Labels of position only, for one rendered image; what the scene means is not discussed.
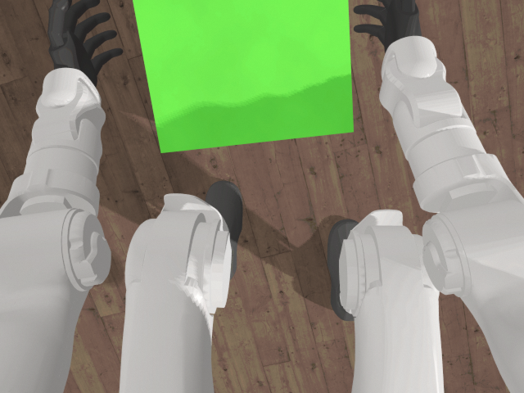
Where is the robot left hand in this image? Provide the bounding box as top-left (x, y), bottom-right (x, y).
top-left (47, 0), bottom-right (123, 87)

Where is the robot right upper arm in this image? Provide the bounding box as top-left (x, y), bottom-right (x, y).
top-left (422, 199), bottom-right (524, 393)

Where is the robot right hand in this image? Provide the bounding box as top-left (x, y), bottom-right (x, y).
top-left (354, 0), bottom-right (422, 54)

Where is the left robot forearm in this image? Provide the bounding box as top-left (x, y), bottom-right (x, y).
top-left (0, 68), bottom-right (106, 219)

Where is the carton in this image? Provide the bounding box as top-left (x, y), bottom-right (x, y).
top-left (133, 0), bottom-right (354, 153)

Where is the right robot forearm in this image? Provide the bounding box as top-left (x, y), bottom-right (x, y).
top-left (379, 36), bottom-right (524, 213)

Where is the robot left upper arm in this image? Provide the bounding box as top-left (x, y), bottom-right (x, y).
top-left (0, 208), bottom-right (111, 393)

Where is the robot left shin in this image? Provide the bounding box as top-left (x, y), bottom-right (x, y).
top-left (125, 193), bottom-right (230, 290)

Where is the robot right foot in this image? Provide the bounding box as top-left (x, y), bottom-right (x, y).
top-left (327, 219), bottom-right (359, 321)

